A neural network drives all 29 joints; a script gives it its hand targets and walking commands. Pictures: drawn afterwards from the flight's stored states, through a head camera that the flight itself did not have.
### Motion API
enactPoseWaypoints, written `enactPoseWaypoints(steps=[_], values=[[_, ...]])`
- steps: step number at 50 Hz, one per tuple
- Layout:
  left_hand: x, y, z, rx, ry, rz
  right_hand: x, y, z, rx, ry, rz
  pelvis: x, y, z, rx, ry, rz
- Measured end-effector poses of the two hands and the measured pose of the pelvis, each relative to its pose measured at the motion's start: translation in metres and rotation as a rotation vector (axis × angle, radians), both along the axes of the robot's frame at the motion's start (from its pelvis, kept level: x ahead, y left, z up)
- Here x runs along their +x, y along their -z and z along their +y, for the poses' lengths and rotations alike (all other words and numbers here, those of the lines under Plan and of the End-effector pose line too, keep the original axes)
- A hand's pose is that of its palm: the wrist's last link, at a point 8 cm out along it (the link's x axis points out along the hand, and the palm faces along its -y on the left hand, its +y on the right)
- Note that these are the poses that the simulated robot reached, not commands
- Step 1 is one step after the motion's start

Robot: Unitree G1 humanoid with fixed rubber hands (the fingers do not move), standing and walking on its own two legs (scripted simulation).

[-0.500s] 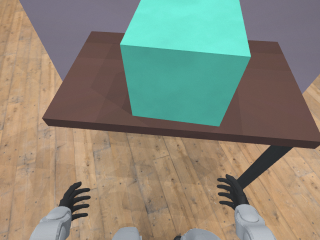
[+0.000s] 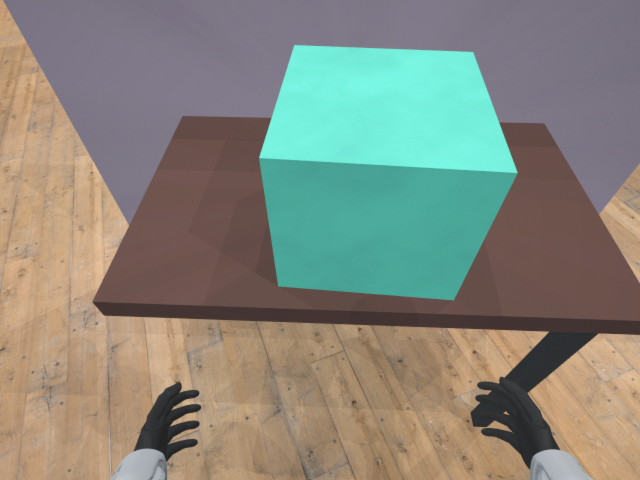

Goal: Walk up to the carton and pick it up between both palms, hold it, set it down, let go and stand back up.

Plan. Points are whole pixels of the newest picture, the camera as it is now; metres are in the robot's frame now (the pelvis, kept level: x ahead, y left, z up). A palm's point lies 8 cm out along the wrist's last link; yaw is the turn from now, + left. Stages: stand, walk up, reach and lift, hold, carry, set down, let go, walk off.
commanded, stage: reach and lift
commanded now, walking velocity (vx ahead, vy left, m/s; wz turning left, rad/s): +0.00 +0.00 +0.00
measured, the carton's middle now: (373, 171) +0.54 -0.05 +0.07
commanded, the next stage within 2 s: none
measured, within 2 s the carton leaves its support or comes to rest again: neither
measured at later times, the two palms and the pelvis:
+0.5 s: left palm (158, 405) +0.19 +0.22 -0.01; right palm (547, 400) +0.21 -0.24 +0.00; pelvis +0.01 -0.01 +0.00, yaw +1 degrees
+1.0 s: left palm (166, 318) +0.28 +0.22 +0.05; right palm (572, 329) +0.27 -0.26 +0.06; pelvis -0.01 +0.00 +0.00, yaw +0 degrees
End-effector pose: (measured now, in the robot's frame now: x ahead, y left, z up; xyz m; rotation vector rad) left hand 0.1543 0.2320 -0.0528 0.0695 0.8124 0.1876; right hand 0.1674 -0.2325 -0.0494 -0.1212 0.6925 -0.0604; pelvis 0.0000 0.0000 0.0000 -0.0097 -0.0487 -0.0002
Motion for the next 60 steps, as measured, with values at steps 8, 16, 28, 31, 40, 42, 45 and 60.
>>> enactPoseWaypoints(steps=[8,16,28,31,40,42,45,60], values=[[0.002,-0.002,-0.006,-0.008,-0.015,-0.048,0.013,-0.014,-0.01,0.0,-0.002,-0.074,0.009,-0.001,-0.005,0.004,0.003,0.022],[0.02,-0.022,-0.007,-0.009,0.004,-0.173,0.031,-0.027,-0.01,0.03,0.041,-0.171,0.013,0.0,-0.012,0.004,-0.016,0.033],[0.046,-0.053,-0.01,-0.043,0.047,-0.319,0.042,-0.054,-0.012,0.046,0.087,-0.283,0.005,0.0,-0.01,0.002,-0.021,0.026],[0.054,-0.059,-0.009,-0.051,0.05,-0.356,0.045,-0.064,-0.016,0.038,0.093,-0.314,0.0,0.001,-0.009,0.002,-0.018,0.034],[0.087,-0.079,-0.007,-0.063,0.063,-0.459,0.066,-0.089,-0.026,0.029,0.086,-0.384,-0.009,0.001,-0.005,0.003,-0.005,0.051],[0.094,-0.084,-0.008,-0.065,0.069,-0.48,0.072,-0.094,-0.027,0.031,0.079,-0.398,-0.01,0.001,-0.004,0.003,-0.004,0.053],[0.106,-0.092,-0.009,-0.069,0.08,-0.501,0.082,-0.101,-0.028,0.038,0.073,-0.415,-0.01,0.001,-0.003,0.003,-0.002,0.054],[0.154,-0.123,-0.009,-0.061,0.114,-0.502,0.122,-0.125,-0.04,0.065,0.089,-0.443,0.0,0.001,-0.003,-0.003,-0.006,0.068]])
